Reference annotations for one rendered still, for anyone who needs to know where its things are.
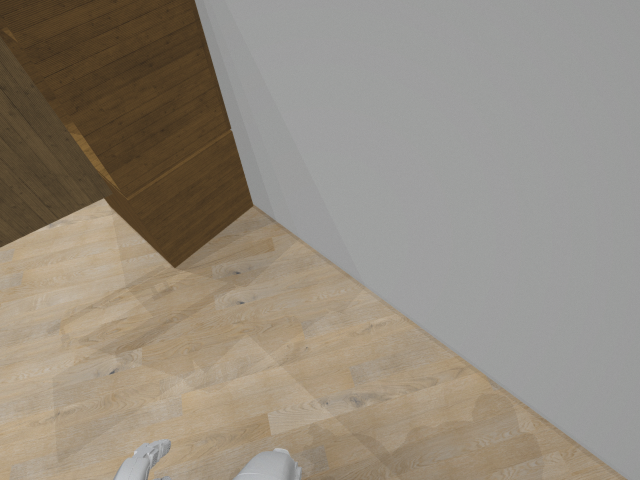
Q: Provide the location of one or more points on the robot left hand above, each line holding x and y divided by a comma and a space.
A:
144, 458

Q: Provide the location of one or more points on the left robot thigh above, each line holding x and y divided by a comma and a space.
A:
270, 465

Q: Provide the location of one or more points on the cupboard door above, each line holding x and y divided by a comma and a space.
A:
44, 174

